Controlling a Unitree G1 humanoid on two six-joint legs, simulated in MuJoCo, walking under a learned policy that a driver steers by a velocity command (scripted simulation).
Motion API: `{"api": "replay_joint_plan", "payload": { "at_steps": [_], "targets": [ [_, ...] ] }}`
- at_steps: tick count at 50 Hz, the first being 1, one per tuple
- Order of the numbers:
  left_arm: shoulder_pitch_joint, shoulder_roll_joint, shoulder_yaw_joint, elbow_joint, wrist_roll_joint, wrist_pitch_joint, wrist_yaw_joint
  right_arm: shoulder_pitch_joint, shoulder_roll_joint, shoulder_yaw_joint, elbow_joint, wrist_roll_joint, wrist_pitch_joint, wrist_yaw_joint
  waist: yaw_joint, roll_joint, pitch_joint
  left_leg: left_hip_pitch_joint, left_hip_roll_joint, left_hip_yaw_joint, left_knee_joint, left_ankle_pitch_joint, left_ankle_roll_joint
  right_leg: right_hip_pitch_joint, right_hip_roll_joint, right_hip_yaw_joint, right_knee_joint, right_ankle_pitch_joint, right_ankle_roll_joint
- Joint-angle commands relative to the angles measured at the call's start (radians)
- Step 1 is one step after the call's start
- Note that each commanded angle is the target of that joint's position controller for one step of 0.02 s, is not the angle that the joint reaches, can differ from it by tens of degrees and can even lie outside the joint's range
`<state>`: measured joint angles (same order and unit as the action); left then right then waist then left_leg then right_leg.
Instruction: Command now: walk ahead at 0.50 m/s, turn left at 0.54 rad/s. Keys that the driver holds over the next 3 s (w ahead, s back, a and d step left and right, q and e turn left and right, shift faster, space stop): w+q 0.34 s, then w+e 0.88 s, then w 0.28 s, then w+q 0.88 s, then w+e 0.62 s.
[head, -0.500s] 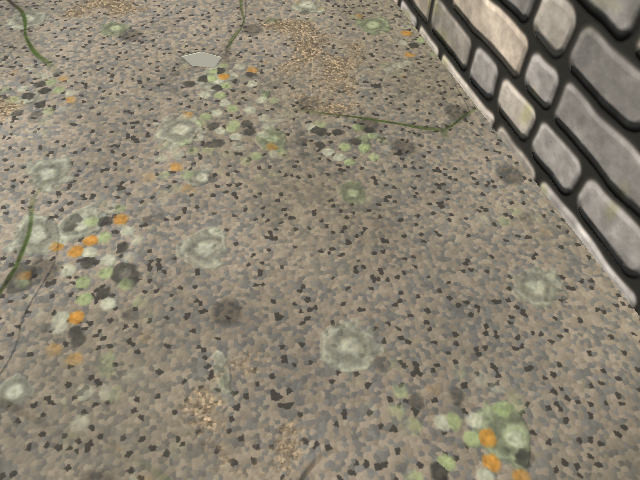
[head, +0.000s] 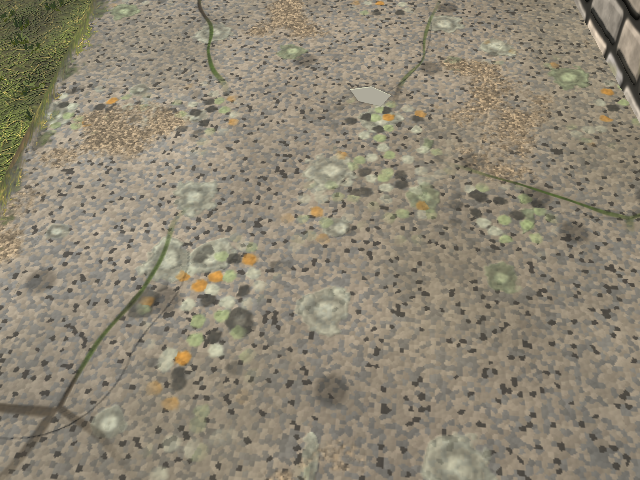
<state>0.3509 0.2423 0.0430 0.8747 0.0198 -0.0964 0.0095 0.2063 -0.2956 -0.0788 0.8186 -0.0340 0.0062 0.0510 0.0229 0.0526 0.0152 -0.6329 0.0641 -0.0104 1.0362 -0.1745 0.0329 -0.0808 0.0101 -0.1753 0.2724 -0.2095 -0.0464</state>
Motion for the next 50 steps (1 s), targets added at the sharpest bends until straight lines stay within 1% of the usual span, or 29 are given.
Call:
{"api": "replay_joint_plan", "payload": {
  "at_steps": [1,6,8,10,11,12,13,14,15,16,17,19,20,22,24,29,34,35,37,39,40,41,42,43,44,45,46,47,50],
  "targets": [
    [-0.010,0.096,0.020,-0.041,0.001,-0.015,-0.001,-0.068,0.007,0.013,-0.081,0.001,-0.006,0.016,-0.013,-0.132,0.048,-0.074,0.023,0.006,-0.114,0.111,-0.009,0.014,-0.257,0.097,-0.132,0.282,-0.100],
    [0.047,0.138,0.033,-0.007,0.002,-0.005,0.006,-0.215,0.006,0.028,-0.142,-0.004,-0.010,0.031,0.022,-0.129,0.081,0.009,0.003,0.098,-0.340,0.117,0.038,0.077,-0.282,0.005,-0.105,0.363,-0.080],
    [0.066,0.153,0.037,0.007,0.003,0.008,0.010,-0.228,-0.004,0.025,-0.154,-0.009,-0.009,0.029,0.020,-0.132,0.077,0.046,-0.027,0.131,-0.387,0.040,0.071,0.136,-0.292,-0.029,-0.040,0.518,-0.068],
    [0.069,0.185,0.044,0.016,0.004,0.024,0.015,-0.166,-0.022,0.015,-0.143,-0.013,-0.010,0.018,-0.015,-0.154,0.024,0.159,-0.097,0.170,-0.414,-0.071,0.114,0.177,-0.294,-0.066,0.128,0.835,-0.057],
    [0.069,0.199,0.047,0.017,0.004,0.035,0.016,-0.071,-0.039,0.003,-0.118,-0.014,-0.017,0.010,-0.056,-0.150,-0.036,0.268,-0.139,0.174,-0.444,-0.102,0.140,0.173,-0.290,-0.078,0.286,0.906,-0.054],
    [0.059,0.200,0.045,0.008,0.001,0.043,0.015,0.096,-0.068,-0.016,-0.063,-0.021,-0.027,-0.003,-0.131,-0.106,-0.131,0.491,-0.163,0.149,-0.522,-0.063,0.173,0.074,-0.269,-0.099,0.522,0.798,-0.028],
    [0.078,0.140,0.029,-0.037,-0.007,0.040,0.008,0.216,-0.176,-0.050,-0.040,-0.030,-0.028,-0.021,-0.163,0.030,-0.249,0.792,0.054,-0.161,-0.566,-0.230,0.249,-0.225,-0.219,-0.102,0.846,0.395,0.015],
    [0.039,0.100,0.026,-0.111,-0.005,0.029,-0.008,0.174,-0.264,-0.069,-0.065,0.005,-0.019,-0.028,-0.111,0.199,-0.314,0.965,0.282,-0.704,-0.717,-0.171,0.372,-0.580,-0.003,0.027,1.150,-0.331,0.071],
    [-0.089,0.159,0.034,-0.138,0.005,0.020,-0.012,0.190,-0.243,-0.065,-0.065,0.019,-0.007,-0.035,-0.155,0.027,-0.243,0.929,0.266,-0.635,-0.755,-0.050,0.356,-0.689,-0.047,0.182,1.170,-0.263,0.063],
    [-0.107,0.129,0.024,-0.143,-0.009,0.009,-0.015,0.145,-0.196,-0.052,-0.050,0.023,-0.009,-0.045,-0.117,-0.010,-0.122,0.804,0.245,-0.491,-0.751,0.056,0.335,-0.693,-0.093,0.190,1.111,-0.170,0.053],
    [-0.079,0.120,0.021,-0.124,-0.008,0.004,-0.012,0.101,-0.141,-0.037,-0.048,0.025,-0.016,-0.048,-0.063,-0.058,-0.045,0.663,0.189,-0.394,-0.763,0.179,0.289,-0.624,-0.128,0.193,0.999,-0.126,0.049],
    [0.000,0.100,0.016,-0.084,0.020,0.038,-0.017,0.031,-0.067,-0.009,-0.053,0.025,-0.037,-0.050,0.007,-0.050,-0.037,0.530,0.120,-0.251,-0.795,0.302,0.239,-0.483,-0.153,0.193,0.897,-0.108,0.055],
    [0.021,0.091,0.014,-0.071,0.026,0.054,-0.022,0.042,-0.053,-0.002,-0.046,0.026,-0.053,-0.046,0.014,-0.040,-0.047,0.506,0.108,-0.220,-0.811,0.355,0.235,-0.448,-0.147,0.179,0.879,-0.099,0.057],
    [0.004,0.081,0.014,-0.067,0.021,0.070,-0.033,0.083,-0.070,-0.003,-0.015,0.028,-0.073,-0.040,0.014,-0.026,-0.028,0.490,0.093,-0.164,-0.852,0.381,0.222,-0.460,-0.146,0.163,0.824,-0.040,0.058],
    [-0.077,0.083,0.015,-0.086,0.013,0.075,-0.038,0.123,-0.083,-0.004,0.007,0.025,-0.082,-0.038,-0.013,-0.019,0.015,0.513,0.091,-0.130,-0.887,0.370,0.194,-0.534,-0.153,0.163,0.758,0.044,0.053],
    [-0.214,0.075,0.013,-0.114,-0.002,0.071,-0.045,0.175,-0.074,0.007,0.038,0.017,-0.093,-0.044,-0.060,-0.008,0.061,0.611,0.092,-0.029,-0.920,0.371,0.130,-0.617,-0.102,0.195,0.578,0.199,0.028],
    [-0.329,0.056,0.000,-0.154,0.007,0.063,-0.057,0.220,-0.056,0.022,0.080,0.012,-0.097,-0.067,-0.089,-0.013,0.102,0.728,0.126,0.057,-0.911,0.504,0.108,-0.611,-0.054,0.124,0.397,0.221,-0.009],
    [-0.336,0.052,-0.003,-0.160,0.009,0.062,-0.059,0.224,-0.059,0.024,0.089,0.010,-0.096,-0.072,-0.086,-0.010,0.101,0.754,0.133,0.073,-0.885,0.580,0.101,-0.589,-0.041,0.103,0.364,0.194,-0.022],
    [-0.294,0.061,0.001,-0.156,0.008,0.062,-0.055,0.209,-0.085,0.023,0.098,0.006,-0.095,-0.082,-0.055,0.019,0.061,0.792,0.143,0.109,-0.770,0.896,0.080,-0.490,0.014,0.051,0.330,0.103,-0.061],
    [-0.147,0.093,0.016,-0.118,0.011,0.059,-0.047,0.192,-0.119,0.016,0.100,-0.001,-0.084,-0.091,0.013,0.051,-0.029,0.810,0.153,0.133,-0.531,1.136,0.070,-0.337,0.077,0.025,0.312,-0.001,-0.109],
    [-0.009,0.119,0.031,-0.076,0.018,0.051,-0.042,0.178,-0.132,0.014,0.093,0.001,-0.077,-0.091,0.076,0.041,-0.101,0.742,0.145,0.151,-0.331,1.054,0.066,-0.165,0.092,0.049,0.243,0.015,-0.140],
    [0.146,0.188,0.057,-0.042,0.034,0.049,-0.030,0.148,-0.125,0.019,0.060,0.010,-0.081,-0.088,0.153,-0.030,-0.191,0.536,0.109,0.174,-0.037,0.749,0.051,0.085,-0.039,0.234,0.193,-0.025,-0.207],
    [0.133,0.301,0.088,-0.052,0.031,0.057,-0.020,0.214,-0.014,0.040,0.007,0.022,-0.091,-0.062,0.065,-0.288,-0.265,0.077,-0.126,0.155,0.362,-0.230,-0.003,0.389,-0.338,0.782,0.150,0.054,-0.388],
    [0.109,0.263,0.085,-0.044,-0.020,0.063,-0.027,0.122,-0.082,0.028,-0.004,0.004,-0.100,-0.059,0.093,-0.139,-0.279,-0.055,-0.120,-0.053,0.449,-0.303,0.010,0.394,-0.339,0.910,0.059,0.065,-0.406],
    [0.038,0.234,0.077,-0.053,-0.022,0.066,-0.023,0.067,-0.078,0.033,-0.036,0.014,-0.115,-0.052,0.061,-0.103,-0.132,-0.100,-0.053,-0.074,0.390,-0.202,0.013,0.260,-0.320,0.754,0.031,0.092,-0.368],
    [-0.003,0.175,0.064,-0.055,-0.017,0.067,-0.023,0.055,-0.080,0.034,-0.039,0.016,-0.122,-0.051,0.028,-0.027,-0.055,-0.063,-0.018,-0.057,0.304,-0.152,0.008,0.133,-0.282,0.666,0.001,0.170,-0.325],
    [-0.034,0.148,0.055,-0.056,-0.016,0.064,-0.019,0.051,-0.074,0.033,-0.038,0.008,-0.112,-0.052,-0.006,-0.004,-0.002,-0.016,0.004,-0.052,0.236,-0.144,-0.005,0.030,-0.233,0.589,-0.015,0.255,-0.289],
    [-0.051,0.128,0.047,-0.055,-0.019,0.059,-0.014,0.069,-0.066,0.037,-0.042,-0.007,-0.091,-0.050,-0.036,-0.019,0.003,0.041,0.016,-0.049,0.187,-0.144,-0.026,-0.040,-0.190,0.529,-0.033,0.308,-0.269],
    [-0.028,0.166,0.054,-0.048,-0.023,0.037,-0.016,0.071,-0.037,0.044,-0.057,-0.018,-0.048,-0.041,-0.054,-0.060,-0.006,0.073,0.022,-0.013,0.065,-0.123,-0.067,-0.111,-0.133,0.455,-0.057,0.378,-0.259]
  ]
}}
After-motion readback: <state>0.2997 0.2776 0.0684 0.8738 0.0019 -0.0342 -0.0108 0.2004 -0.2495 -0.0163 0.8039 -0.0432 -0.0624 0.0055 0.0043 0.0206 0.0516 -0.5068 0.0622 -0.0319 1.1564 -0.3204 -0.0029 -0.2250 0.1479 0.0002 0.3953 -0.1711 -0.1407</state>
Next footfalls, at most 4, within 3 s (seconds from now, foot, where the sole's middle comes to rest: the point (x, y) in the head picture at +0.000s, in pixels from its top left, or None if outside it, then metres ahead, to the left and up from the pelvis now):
0.24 left None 0.27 0.13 -0.78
0.82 right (338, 432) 0.60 0.04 -0.78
1.32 left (279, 312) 0.91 0.19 -0.78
1.82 right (377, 252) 1.10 -0.06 -0.78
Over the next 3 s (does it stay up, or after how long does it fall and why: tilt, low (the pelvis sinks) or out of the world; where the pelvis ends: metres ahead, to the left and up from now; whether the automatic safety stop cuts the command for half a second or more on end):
stays up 1.59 0.12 -0.02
